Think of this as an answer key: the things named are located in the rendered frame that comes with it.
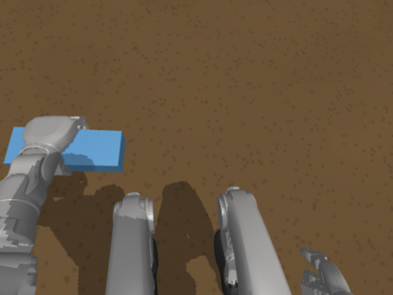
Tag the left robot hand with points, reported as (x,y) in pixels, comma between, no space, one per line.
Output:
(57,132)

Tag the carton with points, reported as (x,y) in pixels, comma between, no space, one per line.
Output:
(90,150)

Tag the left robot arm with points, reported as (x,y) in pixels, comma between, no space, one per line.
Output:
(22,193)

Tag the right robot foot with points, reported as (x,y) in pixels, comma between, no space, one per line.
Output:
(227,289)

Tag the right robot hand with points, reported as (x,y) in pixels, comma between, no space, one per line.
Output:
(329,279)

